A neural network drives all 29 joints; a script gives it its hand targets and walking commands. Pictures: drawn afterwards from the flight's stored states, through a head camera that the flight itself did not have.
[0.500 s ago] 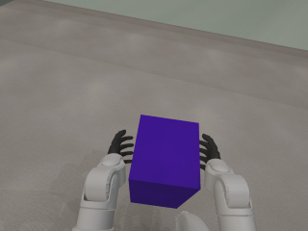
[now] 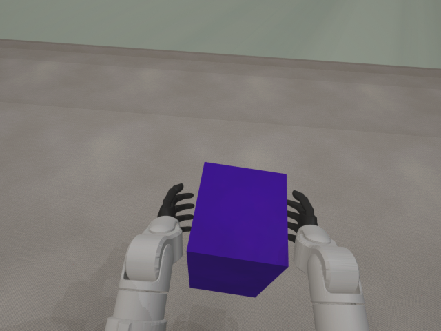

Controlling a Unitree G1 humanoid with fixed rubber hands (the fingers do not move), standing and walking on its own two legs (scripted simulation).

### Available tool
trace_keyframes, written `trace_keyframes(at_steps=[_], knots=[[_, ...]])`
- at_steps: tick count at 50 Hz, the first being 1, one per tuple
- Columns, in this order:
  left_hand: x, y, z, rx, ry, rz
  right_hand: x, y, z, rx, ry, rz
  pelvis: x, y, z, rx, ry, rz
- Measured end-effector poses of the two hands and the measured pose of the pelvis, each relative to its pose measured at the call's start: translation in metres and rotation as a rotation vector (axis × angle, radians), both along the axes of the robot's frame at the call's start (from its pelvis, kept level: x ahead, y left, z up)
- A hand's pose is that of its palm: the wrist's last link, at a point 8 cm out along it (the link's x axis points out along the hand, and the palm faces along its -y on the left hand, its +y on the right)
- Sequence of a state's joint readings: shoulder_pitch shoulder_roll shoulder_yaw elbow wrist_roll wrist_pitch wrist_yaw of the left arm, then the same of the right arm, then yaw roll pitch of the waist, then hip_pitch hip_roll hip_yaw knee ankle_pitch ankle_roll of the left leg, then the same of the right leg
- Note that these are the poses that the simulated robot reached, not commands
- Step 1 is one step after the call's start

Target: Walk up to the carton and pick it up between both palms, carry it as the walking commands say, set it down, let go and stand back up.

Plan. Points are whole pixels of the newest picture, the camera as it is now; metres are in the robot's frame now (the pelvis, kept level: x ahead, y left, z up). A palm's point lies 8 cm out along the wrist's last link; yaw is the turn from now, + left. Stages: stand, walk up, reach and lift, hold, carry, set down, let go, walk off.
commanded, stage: carry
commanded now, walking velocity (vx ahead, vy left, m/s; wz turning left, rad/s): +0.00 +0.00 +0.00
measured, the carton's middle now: (232, 237) +0.30 -0.02 +0.00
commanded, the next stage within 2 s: none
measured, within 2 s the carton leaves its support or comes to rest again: neither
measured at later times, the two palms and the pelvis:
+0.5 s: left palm (147, 242) +0.26 +0.14 +0.06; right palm (286, 242) +0.26 -0.10 +0.05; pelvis -0.02 +0.02 +0.00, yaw +1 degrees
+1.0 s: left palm (145, 227) +0.29 +0.15 +0.05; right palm (276, 226) +0.29 -0.09 +0.05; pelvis +0.00 +0.02 +0.00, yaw +1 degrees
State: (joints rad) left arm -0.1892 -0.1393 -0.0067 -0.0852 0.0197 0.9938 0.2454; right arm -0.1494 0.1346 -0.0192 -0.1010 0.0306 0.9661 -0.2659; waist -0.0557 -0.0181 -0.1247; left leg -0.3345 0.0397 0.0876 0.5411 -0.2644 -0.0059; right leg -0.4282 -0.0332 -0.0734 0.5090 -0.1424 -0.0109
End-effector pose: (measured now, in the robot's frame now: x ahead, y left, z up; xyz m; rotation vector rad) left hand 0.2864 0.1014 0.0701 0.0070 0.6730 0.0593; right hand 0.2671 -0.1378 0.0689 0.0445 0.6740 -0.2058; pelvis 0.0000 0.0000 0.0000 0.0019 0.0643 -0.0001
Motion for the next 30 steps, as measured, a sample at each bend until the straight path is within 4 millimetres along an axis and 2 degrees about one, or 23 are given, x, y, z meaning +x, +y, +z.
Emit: trace_keyframes(at_steps=[6,13,22,30], knots=[[-0.028,0.023,-0.001,0.011,0.013,0.060,-0.010,0.022,0.003,-0.014,0.014,0.073,-0.015,0.006,0.000,0.004,-0.018,-0.002],[-0.042,0.039,-0.005,0.030,0.030,0.106,-0.015,0.038,-0.008,-0.003,0.031,0.124,-0.024,0.011,-0.002,-0.002,-0.025,0.014],[-0.035,0.037,-0.011,0.029,0.035,0.082,-0.014,0.036,-0.014,-0.002,0.036,0.097,-0.023,0.015,-0.002,-0.006,-0.024,0.019],[-0.017,0.033,-0.012,0.029,0.023,0.063,-0.001,0.032,-0.014,-0.004,0.026,0.076,-0.015,0.016,-0.002,-0.008,-0.022,0.014]])
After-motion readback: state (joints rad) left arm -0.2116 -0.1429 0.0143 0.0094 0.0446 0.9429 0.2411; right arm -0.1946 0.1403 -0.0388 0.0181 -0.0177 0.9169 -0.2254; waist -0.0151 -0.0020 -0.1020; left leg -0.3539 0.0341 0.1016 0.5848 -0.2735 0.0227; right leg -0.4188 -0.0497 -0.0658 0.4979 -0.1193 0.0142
